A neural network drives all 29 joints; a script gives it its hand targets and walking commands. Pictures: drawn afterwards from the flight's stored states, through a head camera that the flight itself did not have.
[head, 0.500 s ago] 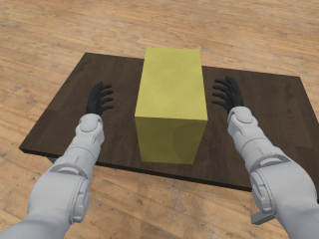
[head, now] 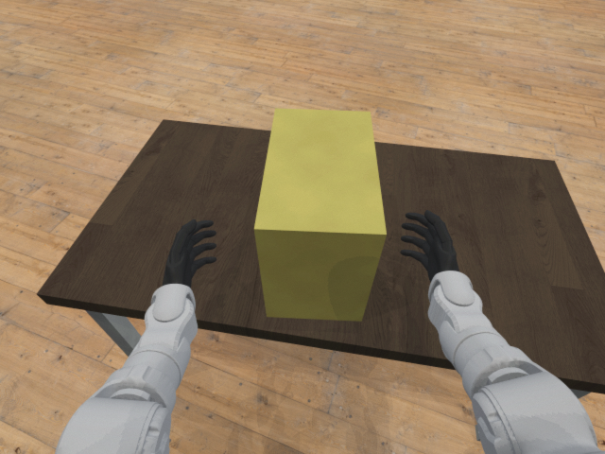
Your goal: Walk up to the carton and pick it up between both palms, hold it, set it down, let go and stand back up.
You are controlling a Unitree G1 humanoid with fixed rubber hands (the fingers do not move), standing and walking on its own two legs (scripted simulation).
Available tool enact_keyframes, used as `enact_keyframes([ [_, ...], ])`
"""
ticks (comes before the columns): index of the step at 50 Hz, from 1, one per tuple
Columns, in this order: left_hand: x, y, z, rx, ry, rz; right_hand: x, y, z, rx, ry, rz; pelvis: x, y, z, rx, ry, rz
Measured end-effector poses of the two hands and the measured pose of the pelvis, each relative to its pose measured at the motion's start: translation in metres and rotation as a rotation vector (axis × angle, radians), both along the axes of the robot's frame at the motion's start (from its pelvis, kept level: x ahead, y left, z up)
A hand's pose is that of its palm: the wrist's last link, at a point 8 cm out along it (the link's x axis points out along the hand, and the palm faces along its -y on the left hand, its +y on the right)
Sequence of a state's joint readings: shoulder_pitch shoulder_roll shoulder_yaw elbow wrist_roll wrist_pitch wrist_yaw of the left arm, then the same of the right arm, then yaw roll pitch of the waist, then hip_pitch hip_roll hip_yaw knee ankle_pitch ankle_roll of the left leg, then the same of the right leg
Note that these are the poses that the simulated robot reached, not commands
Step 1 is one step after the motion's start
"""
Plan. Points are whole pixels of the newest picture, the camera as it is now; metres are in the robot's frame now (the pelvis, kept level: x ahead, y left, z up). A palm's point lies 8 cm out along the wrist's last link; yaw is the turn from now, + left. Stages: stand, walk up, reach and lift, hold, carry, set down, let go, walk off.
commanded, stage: set down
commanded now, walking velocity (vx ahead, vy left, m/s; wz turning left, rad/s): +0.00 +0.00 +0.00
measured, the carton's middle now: (318, 214) +0.54 -0.04 -0.03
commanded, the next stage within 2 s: let go in 1.92 s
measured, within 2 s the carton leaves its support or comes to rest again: neither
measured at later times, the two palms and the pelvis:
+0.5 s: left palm (173, 347) +0.29 +0.18 -0.02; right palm (452, 340) +0.28 -0.20 -0.02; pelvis +0.02 -0.01 +0.00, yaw +0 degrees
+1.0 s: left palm (153, 400) +0.23 +0.20 -0.04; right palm (461, 398) +0.21 -0.20 -0.04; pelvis +0.03 +0.00 +0.01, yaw +0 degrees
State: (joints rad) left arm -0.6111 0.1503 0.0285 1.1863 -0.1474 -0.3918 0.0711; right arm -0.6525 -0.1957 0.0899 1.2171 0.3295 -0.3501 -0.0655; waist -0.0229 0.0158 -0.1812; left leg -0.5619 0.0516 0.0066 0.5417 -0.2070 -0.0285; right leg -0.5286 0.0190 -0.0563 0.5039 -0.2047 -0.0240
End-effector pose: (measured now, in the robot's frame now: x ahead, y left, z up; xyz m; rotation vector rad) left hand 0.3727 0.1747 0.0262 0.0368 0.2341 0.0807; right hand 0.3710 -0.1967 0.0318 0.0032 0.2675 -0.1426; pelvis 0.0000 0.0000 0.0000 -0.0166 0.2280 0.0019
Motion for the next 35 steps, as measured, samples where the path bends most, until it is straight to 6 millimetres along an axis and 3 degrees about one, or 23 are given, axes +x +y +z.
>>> enact_keyframes([
  [15,-0.047,-0.005,-0.034,-0.008,0.009,-0.023,-0.062,-0.009,-0.045,-0.002,0.023,-0.009,0.012,-0.003,0.002,0.005,-0.083,-0.008],
  [35,-0.114,0.014,-0.052,0.001,0.024,0.003,-0.121,-0.003,-0.061,-0.019,0.011,0.011,0.027,-0.004,0.006,0.01,-0.201,0.006],
])
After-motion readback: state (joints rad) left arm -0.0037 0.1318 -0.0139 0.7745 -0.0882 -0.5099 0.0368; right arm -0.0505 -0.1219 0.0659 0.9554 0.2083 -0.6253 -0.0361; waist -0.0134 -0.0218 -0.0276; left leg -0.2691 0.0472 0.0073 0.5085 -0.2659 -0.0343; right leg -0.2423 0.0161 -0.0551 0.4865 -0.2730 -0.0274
